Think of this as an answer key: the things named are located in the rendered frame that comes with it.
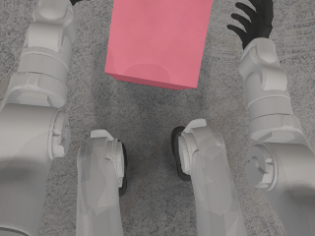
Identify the robot left thigh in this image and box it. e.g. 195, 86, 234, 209
76, 137, 124, 236

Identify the right robot upper arm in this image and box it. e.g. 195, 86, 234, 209
244, 142, 315, 236

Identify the right robot forearm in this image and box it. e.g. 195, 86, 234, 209
237, 37, 315, 155

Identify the carton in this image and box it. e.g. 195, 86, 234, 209
104, 0, 213, 90

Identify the robot left shin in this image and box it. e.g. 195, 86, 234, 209
77, 129, 123, 188

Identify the left robot upper arm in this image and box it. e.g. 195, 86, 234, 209
0, 103, 71, 236

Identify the left robot forearm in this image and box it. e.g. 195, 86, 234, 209
0, 0, 77, 111

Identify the robot right hand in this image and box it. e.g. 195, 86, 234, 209
226, 0, 274, 50

